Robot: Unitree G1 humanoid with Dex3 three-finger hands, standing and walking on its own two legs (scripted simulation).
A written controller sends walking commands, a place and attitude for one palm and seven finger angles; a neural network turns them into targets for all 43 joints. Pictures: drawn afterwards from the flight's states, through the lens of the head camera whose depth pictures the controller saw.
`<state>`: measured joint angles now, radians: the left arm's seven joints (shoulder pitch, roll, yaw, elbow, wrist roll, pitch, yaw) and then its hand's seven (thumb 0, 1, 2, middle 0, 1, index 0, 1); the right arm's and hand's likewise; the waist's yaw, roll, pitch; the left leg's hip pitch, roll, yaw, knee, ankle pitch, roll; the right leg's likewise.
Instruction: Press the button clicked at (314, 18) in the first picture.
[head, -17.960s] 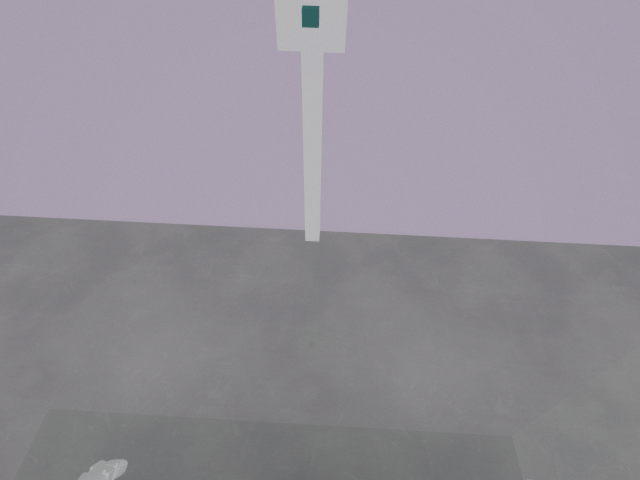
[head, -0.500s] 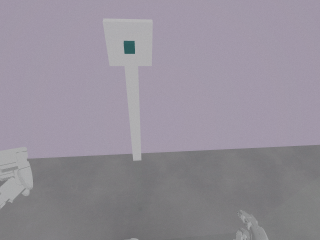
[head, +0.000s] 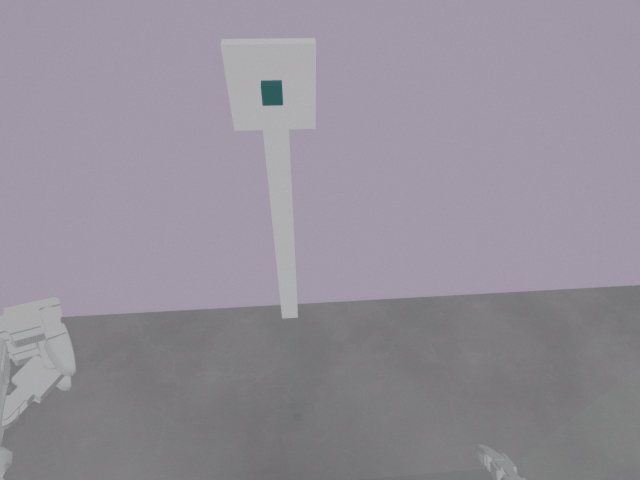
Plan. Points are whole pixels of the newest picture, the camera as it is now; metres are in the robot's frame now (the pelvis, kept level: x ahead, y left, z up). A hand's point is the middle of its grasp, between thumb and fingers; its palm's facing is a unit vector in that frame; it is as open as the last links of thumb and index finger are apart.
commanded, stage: let the arm hang, fingers relaxed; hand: left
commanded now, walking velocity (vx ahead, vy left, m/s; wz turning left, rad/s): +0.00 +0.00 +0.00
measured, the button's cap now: (272, 92) +0.79 +0.15 +0.12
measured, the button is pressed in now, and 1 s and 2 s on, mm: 0 0 0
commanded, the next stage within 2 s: stand and wait in 1.12 s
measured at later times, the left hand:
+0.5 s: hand out of the picture -0.04 +0.23 -0.17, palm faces +0.08 -0.97 -0.22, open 4.5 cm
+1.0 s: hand out of the picture +0.00 +0.20 -0.17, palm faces +0.05 -0.98 -0.18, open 7.3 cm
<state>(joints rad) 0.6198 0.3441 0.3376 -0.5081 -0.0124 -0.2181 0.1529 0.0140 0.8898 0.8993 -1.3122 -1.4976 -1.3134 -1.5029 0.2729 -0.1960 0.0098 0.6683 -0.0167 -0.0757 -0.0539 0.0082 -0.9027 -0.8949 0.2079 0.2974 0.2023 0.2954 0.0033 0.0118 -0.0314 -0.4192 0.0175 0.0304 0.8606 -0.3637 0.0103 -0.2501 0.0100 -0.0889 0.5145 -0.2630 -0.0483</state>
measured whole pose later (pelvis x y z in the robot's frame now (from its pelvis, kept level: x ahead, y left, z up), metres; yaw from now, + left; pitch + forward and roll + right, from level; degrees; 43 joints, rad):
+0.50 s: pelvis +0.01 +0.04 +0.01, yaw +2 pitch -1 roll -1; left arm 0.34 0.21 0.02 1.10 0.01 0.03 0.02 0.01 0.91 0.90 -0.71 -0.90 -0.71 -0.88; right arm 0.25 -0.18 0.00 1.04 -0.02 0.02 -0.02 -0.01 -0.93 -0.90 0.20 0.30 0.20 0.29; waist 0.02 0.00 0.06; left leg -0.23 0.00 0.06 0.46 -0.21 0.04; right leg -0.18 -0.04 -0.11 0.41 -0.23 0.02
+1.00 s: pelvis +0.01 +0.04 +0.01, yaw +1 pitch -1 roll +0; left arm 0.27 0.12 0.02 1.15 0.01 0.00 0.04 0.01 0.92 0.90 -0.21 -0.31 -0.21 -0.31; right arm 0.33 -0.09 0.00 1.15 -0.02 0.00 -0.03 0.00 -0.91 -0.90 0.20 0.30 0.20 0.29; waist -0.01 0.01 0.04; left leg -0.20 -0.02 0.09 0.41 -0.20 0.05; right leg -0.18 -0.06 -0.07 0.43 -0.23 0.02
